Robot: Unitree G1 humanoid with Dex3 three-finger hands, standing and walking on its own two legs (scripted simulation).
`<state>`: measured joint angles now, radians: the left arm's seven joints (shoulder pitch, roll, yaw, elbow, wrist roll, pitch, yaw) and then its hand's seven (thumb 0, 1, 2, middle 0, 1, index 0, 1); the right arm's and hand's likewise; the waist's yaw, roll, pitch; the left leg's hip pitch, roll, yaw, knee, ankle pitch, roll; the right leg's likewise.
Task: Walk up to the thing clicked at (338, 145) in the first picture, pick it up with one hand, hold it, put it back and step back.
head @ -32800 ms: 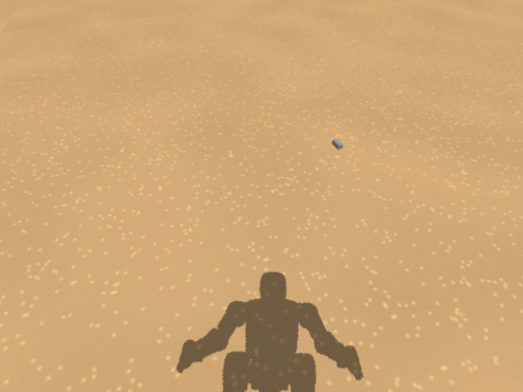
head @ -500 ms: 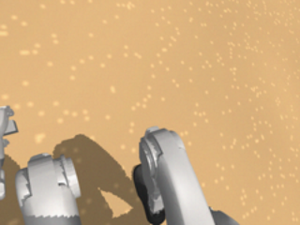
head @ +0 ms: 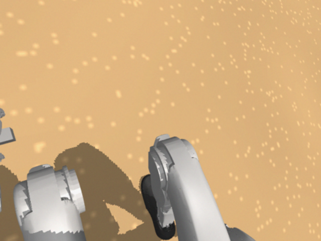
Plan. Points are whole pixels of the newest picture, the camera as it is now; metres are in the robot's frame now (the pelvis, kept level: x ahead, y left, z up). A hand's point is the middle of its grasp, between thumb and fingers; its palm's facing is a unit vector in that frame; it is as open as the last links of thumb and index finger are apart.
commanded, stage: open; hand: left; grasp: from above
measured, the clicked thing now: out of the picture +0.41 +0.29 -0.28
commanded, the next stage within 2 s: withdraw in 0.18 s
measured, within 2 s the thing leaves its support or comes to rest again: neither
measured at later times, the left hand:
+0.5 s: hand out of the picture +0.40 +0.30 -0.23, palm faces -0.37 -0.19 -0.91, open 12.5 cm
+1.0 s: hand out of the picture +0.37 +0.29 -0.06, palm faces -0.52 -0.13 -0.85, open 12.7 cm
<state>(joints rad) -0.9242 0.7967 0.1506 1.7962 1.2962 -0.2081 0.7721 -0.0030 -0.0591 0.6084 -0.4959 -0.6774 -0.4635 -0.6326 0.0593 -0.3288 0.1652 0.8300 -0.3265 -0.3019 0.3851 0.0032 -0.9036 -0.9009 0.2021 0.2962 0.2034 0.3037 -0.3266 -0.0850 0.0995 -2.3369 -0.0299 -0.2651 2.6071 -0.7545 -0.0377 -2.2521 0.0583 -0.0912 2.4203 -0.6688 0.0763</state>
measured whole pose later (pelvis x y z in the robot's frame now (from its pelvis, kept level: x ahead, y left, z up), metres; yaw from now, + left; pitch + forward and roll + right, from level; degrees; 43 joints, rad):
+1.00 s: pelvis -0.01 -0.02 +0.08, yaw +8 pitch +32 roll -5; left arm -0.87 0.58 -0.04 1.39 1.15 -0.17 0.27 0.00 -0.29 0.84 -0.30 -0.79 -0.29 -0.81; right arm 0.12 -0.31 0.03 0.72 -0.11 -0.06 0.19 0.00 -0.91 -0.90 0.20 0.30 0.20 0.30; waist -0.18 0.02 -0.12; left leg -2.16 -0.02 -0.14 2.27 -0.67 -0.03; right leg -2.13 0.01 -0.01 2.20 -0.63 0.05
